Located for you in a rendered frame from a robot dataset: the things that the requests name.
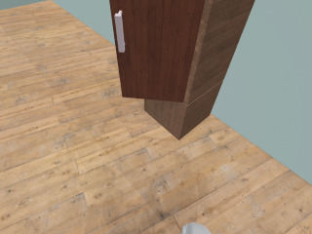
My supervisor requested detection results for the handle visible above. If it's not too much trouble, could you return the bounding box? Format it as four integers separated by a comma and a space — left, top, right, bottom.
114, 11, 126, 53

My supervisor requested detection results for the robot right thigh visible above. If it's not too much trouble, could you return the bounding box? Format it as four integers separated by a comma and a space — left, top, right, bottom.
181, 222, 212, 234

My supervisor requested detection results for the cupboard door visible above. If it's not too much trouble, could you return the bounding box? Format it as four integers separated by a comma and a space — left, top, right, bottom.
109, 0, 206, 102

